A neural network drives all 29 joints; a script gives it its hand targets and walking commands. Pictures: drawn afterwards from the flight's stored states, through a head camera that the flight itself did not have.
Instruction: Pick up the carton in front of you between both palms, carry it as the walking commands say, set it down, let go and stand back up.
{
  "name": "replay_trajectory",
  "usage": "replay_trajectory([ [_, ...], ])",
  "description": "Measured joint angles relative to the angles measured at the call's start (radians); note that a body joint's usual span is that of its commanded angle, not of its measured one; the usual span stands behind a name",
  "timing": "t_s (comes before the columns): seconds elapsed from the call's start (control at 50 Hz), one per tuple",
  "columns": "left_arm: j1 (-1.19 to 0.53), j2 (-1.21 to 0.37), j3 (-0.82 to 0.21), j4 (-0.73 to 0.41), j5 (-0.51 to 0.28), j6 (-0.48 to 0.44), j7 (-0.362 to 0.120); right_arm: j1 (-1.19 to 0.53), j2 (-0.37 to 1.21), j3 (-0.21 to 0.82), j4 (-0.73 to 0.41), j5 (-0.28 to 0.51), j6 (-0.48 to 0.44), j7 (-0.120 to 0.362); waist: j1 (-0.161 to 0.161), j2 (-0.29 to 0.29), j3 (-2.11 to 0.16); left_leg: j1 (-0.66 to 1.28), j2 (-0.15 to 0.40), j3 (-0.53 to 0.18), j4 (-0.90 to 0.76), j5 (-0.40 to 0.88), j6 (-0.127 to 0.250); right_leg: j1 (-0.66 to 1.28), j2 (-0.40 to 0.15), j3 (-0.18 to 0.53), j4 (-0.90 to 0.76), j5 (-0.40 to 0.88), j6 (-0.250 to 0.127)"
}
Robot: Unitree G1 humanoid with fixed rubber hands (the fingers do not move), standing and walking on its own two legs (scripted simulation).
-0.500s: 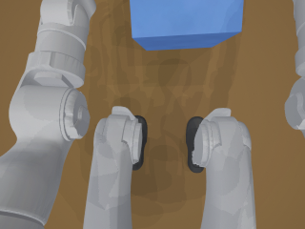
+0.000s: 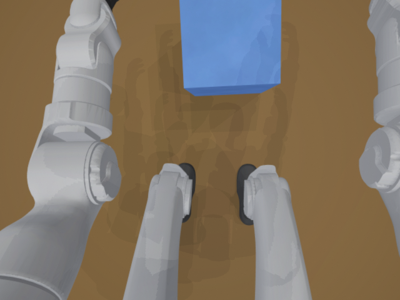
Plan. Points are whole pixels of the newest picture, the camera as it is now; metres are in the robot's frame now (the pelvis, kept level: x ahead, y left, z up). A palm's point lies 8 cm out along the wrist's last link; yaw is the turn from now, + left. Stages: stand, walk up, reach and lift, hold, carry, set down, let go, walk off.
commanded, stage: set down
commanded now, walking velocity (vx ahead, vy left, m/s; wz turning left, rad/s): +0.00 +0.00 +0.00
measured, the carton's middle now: (228, 52) +0.56 -0.03 -0.41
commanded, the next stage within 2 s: let go in 0.28 s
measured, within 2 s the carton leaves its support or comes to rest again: neither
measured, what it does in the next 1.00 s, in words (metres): rises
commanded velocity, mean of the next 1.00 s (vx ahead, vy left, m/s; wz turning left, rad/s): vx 0.00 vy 0.00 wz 0.00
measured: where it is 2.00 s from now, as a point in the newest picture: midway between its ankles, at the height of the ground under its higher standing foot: (215, 203)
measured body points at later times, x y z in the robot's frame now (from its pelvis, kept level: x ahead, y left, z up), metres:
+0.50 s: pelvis +0.03 +0.00 +0.13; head +0.35 -0.02 +0.45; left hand +0.54 +0.17 +0.01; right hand +0.54 -0.24 +0.01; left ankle +0.09 +0.12 -0.50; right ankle +0.09 -0.10 -0.50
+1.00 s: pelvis +0.09 +0.01 +0.22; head +0.24 +0.00 +0.64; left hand +0.37 +0.22 +0.12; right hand +0.36 -0.23 +0.12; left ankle +0.09 +0.12 -0.50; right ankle +0.09 -0.10 -0.50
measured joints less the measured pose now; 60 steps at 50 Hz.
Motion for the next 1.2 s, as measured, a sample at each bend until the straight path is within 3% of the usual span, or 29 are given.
replay_trajectory([
  [0.26,0.073,-0.04,0.045,-0.014,0.071,-0.023,-0.032,0.067,0.035,-0.075,0.012,-0.068,-0.035,0.036,0.005,-0.005,-0.046,0.223,0.007,-0.018,-0.317,0.1,0.002,0.227,0.005,0.008,-0.323,0.101,0.003],
  [0.42,0.163,-0.071,0.066,-0.044,0.164,-0.042,-0.066,0.159,0.085,-0.126,-0.019,-0.156,-0.055,0.041,0.0,-0.005,-0.051,0.366,0.015,-0.026,-0.503,0.162,0.005,0.373,0.008,0.013,-0.516,0.166,0.005],
  [0.52,0.348,-0.082,0.027,-0.12,0.207,-0.058,-0.103,0.36,0.144,-0.114,-0.137,-0.184,-0.066,0.021,-0.01,-0.005,-0.063,0.486,0.019,-0.029,-0.609,0.183,0.01,0.495,0.009,0.017,-0.626,0.189,0.006],
  [0.64,0.607,-0.079,-0.04,-0.197,0.18,-0.099,-0.136,0.635,0.193,-0.072,-0.256,-0.15,-0.109,0.017,-0.012,-0.002,-0.085,0.657,0.02,-0.029,-0.724,0.197,0.017,0.667,0.006,0.024,-0.742,0.203,0.008],
  [0.94,1.1,-0.091,-0.145,-0.259,0.12,-0.224,-0.171,1.144,0.243,0.033,-0.348,-0.087,-0.232,0.032,-0.007,0.002,-0.125,1.078,0.021,-0.043,-0.926,0.215,0.029,1.098,-0.004,0.021,-0.956,0.222,0.01],
  [1.2,1.49,-0.064,-0.233,-0.38,0.091,-0.239,-0.19,1.557,0.249,0.121,-0.489,-0.062,-0.249,0.038,-0.011,0.006,-0.032,1.58,0.023,-0.048,-1.118,0.231,0.037,1.605,-0.012,0.022,-1.154,0.238,0.01],
])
